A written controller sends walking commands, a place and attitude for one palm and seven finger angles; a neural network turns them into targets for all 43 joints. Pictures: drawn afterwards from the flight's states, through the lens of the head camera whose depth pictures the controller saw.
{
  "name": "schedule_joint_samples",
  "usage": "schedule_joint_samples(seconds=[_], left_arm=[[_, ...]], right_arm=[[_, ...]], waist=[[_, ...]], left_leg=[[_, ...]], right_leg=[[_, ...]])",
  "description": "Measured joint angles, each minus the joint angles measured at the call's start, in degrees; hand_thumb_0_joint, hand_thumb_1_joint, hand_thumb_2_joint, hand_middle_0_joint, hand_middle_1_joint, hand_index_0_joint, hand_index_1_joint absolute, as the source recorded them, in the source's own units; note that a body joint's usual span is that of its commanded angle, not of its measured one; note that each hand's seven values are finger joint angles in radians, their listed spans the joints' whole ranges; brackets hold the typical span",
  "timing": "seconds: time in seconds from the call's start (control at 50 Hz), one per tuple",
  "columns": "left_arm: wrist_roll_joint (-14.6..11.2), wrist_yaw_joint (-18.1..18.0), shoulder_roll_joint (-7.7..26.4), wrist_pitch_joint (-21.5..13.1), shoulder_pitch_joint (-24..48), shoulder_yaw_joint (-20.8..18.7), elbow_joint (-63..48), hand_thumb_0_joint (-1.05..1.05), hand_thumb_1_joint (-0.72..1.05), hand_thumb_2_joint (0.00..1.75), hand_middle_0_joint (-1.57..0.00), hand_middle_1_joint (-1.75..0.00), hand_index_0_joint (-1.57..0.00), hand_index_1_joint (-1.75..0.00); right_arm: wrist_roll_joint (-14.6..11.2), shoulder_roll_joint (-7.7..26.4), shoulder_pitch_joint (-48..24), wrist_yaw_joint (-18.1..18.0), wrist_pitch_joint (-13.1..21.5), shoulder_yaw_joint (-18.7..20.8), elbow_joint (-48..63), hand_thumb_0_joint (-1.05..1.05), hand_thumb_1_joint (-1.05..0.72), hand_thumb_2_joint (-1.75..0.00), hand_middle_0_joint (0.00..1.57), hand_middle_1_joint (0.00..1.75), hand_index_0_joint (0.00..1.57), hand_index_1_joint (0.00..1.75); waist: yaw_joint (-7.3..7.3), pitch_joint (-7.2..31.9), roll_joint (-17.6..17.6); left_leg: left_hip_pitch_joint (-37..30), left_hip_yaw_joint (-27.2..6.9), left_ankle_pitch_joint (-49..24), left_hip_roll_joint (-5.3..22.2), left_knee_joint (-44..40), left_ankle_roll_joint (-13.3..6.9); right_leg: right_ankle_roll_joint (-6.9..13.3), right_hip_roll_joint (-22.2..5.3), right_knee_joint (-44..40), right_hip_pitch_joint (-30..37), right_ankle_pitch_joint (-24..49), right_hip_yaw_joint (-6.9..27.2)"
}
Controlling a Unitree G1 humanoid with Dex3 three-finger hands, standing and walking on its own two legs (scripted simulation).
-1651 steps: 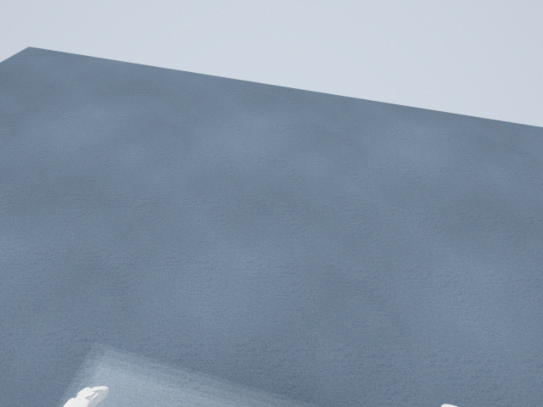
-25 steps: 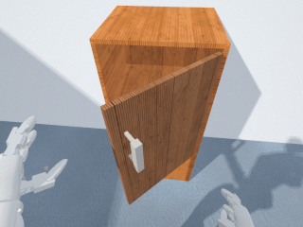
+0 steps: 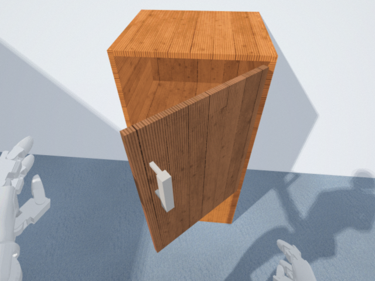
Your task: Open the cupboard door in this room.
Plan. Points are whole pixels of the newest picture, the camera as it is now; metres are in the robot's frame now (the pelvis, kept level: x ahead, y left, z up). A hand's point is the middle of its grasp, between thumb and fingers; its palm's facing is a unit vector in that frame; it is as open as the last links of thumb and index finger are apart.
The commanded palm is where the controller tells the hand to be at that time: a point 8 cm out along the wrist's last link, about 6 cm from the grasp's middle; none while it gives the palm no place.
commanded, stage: draw the hand back to the body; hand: left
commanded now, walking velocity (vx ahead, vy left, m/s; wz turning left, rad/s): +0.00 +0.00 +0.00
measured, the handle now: (161, 186) +0.32 +0.11 +0.02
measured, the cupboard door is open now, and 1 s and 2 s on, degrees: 44 44 44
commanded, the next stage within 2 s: step back with the hand held close in 0.06 s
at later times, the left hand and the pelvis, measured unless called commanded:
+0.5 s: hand (49, 208) +0.17 +0.25 +0.15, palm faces +0.34 -0.79 -0.51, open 7.4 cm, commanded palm +0.11 +0.30 +0.17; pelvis -0.03 +0.00 -0.01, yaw -1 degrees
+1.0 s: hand (3, 252) +0.10 +0.27 +0.16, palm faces +0.52 -0.74 -0.43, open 7.4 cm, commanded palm +0.03 +0.31 +0.17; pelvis -0.10 +0.01 -0.03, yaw +2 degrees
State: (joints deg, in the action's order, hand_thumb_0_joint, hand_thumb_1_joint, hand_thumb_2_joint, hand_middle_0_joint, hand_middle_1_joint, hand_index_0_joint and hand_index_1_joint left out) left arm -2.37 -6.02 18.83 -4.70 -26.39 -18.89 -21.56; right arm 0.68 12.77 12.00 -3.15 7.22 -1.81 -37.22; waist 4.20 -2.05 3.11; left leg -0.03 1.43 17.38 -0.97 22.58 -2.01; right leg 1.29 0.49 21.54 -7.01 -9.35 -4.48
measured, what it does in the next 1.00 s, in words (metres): shifts its weight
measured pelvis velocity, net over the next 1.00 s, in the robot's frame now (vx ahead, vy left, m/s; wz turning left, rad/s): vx -0.10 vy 0.01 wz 0.03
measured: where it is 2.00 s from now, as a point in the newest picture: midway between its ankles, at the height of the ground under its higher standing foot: outside the picture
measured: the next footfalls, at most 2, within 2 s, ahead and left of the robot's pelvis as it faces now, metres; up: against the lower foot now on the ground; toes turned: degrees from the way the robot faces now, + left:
right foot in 1.32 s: -0.20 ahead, -0.11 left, +0.00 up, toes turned -3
left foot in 1.58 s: -0.15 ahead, +0.06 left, +0.00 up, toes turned -2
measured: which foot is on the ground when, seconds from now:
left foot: down 0.00-1.00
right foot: down 0.00-1.00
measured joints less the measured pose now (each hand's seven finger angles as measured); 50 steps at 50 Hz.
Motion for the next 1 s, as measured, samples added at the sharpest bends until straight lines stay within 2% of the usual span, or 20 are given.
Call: schedule_joint_samples(seconds=[0.22,0.32,0.44,0.6,0.74,0.88,0.94,1.0], left_arm=[[0.0,-0.3,0.2,-1.2,1.5,-1.0,0.5,0.02,0.89,0.90,-0.21,-0.30,-0.21,-0.31],[0.5,-0.4,1.2,-3.9,0.8,-3.5,-0.2,0.01,0.89,0.90,-0.21,-0.30,-0.21,-0.31],[0.7,-0.3,2.4,-4.5,-3.4,-2.6,-3.8,0.01,0.89,0.90,-0.21,-0.30,-0.21,-0.31],[0.6,-1.2,5.7,-5.4,-5.7,-5.7,-7.1,0.01,0.89,0.90,-0.22,-0.30,-0.21,-0.31],[2.3,-2.5,3.9,-5.8,-4.0,-6.4,-6.1,0.01,0.89,0.90,-0.22,-0.30,-0.21,-0.31],[4.9,-4.0,1.5,-6.2,-2.0,-5.7,-7.4,0.01,0.89,0.90,-0.22,-0.30,-0.21,-0.31],[4.9,-4.3,1.3,-7.1,-1.8,-6.6,-8.4,0.01,0.89,0.90,-0.22,-0.30,-0.21,-0.31],[3.8,-4.3,1.8,-8.0,-1.3,-7.3,-9.3,0.01,0.89,0.90,-0.22,-0.30,-0.21,-0.31]], right_arm=[[-0.4,0.2,-0.3,-0.2,0.5,0.1,-0.1,0.02,-0.90,-0.90,0.20,0.30,0.20,0.30],[-0.4,0.3,-1.8,0.1,-1.3,0.0,2.1,0.02,-0.90,-0.90,0.20,0.30,0.20,0.30],[-0.4,1.8,-2.1,-0.3,-2.9,1.5,4.0,0.02,-0.90,-0.90,0.20,0.30,0.20,0.30],[-1.0,1.2,-0.8,-1.0,-4.9,2.6,4.8,0.02,-0.91,-0.90,0.20,0.29,0.20,0.30],[-0.4,0.5,0.5,-1.4,-4.6,1.9,6.1,0.02,-0.91,-0.90,0.20,0.29,0.20,0.30],[1.4,-0.5,3.0,-2.0,-3.7,1.8,6.0,0.02,-0.90,-0.90,0.20,0.30,0.21,0.30],[1.6,-0.7,3.5,-2.0,-3.6,1.9,5.2,0.02,-0.90,-0.90,0.20,0.30,0.21,0.30],[0.9,-0.7,3.3,-1.5,-3.4,1.9,4.4,0.02,-0.90,-0.90,0.20,0.30,0.21,0.30]], waist=[[-0.21,-0.1,0.6],[-2.26,0.5,0.0],[-3.91,0.3,-0.9],[-4.34,0.9,-3.1],[-4.00,0.8,-4.2],[-4.77,0.3,-4.8],[-4.73,0.2,-5.0],[-5.00,0.1,-5.4]], left_leg=[[0.5,-0.2,-0.4,0.6,0.5,0.5],[6.3,-0.3,-0.1,1.2,3.4,0.6],[10.2,1.0,-0.9,0.0,4.4,0.0],[13.5,2.1,-1.0,-1.4,7.5,-0.9],[16.7,2.6,-0.9,-2.0,11.4,-1.8],[20.8,1.3,1.3,-2.0,17.9,-2.2],[22.2,1.3,3.8,-1.7,20.3,-2.0],[23.2,1.2,4.3,-1.6,20.9,-1.5]], right_leg=[[0.6,0.5,-0.3,-0.1,0.6,-0.3],[1.0,1.1,-0.5,-4.4,2.1,-0.6],[0.3,-0.1,2.0,-9.4,2.5,0.7],[-0.4,-1.6,6.6,-13.5,2.1,1.9],[-0.8,-2.3,9.9,-16.5,2.5,2.4],[-0.7,-0.9,15.1,-19.3,0.8,3.9],[-0.6,-0.8,16.1,-20.2,0.5,3.6],[-0.5,-0.8,15.9,-20.8,1.1,3.5]])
